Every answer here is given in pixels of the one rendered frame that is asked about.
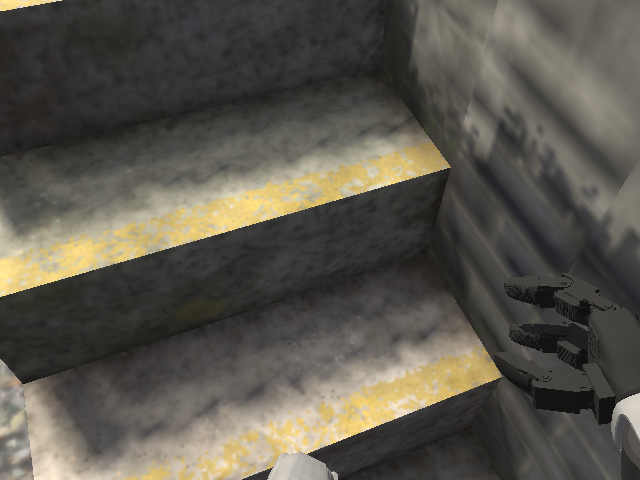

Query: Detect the robot right forearm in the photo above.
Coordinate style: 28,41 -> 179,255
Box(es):
611,393 -> 640,480

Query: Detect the robot left shin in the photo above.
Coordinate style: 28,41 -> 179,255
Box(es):
267,453 -> 289,480

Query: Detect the right robot hand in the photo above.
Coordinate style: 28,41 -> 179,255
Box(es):
494,273 -> 640,425

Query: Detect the left robot thigh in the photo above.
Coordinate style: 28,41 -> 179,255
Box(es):
271,451 -> 338,480

